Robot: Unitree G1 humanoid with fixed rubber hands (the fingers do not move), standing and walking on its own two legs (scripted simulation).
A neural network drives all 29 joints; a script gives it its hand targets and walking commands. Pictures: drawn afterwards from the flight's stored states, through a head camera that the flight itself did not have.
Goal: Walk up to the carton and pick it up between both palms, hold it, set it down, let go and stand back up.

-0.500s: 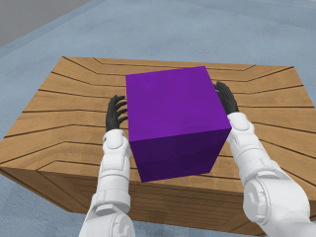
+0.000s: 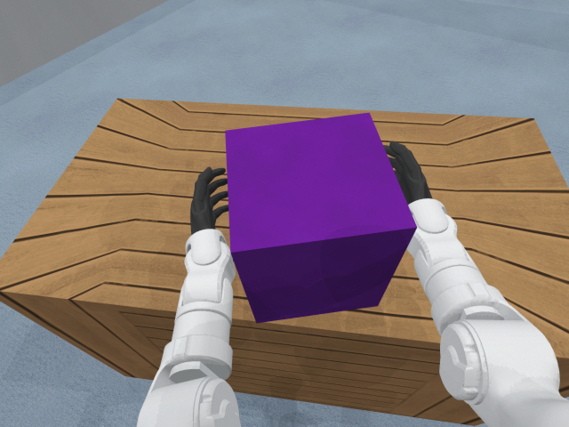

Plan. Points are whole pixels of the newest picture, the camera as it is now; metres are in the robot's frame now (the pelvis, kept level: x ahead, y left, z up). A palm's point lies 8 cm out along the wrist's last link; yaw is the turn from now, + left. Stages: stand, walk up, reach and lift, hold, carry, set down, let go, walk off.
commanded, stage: reach and lift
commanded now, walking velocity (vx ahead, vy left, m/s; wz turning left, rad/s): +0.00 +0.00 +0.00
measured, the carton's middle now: (308, 226) +0.41 +0.03 +0.03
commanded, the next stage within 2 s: none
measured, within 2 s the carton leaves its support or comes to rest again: neither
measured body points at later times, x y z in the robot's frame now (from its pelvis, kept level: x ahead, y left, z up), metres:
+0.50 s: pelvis -0.01 +0.00 +0.00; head +0.00 +0.00 +0.45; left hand +0.38 +0.19 +0.11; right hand +0.43 -0.11 +0.11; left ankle +0.00 +0.16 -0.75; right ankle +0.02 -0.09 -0.75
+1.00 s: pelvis -0.01 +0.02 +0.00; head -0.03 +0.03 +0.45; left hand +0.38 +0.20 +0.16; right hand +0.41 -0.10 +0.16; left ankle +0.00 +0.16 -0.75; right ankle +0.02 -0.09 -0.75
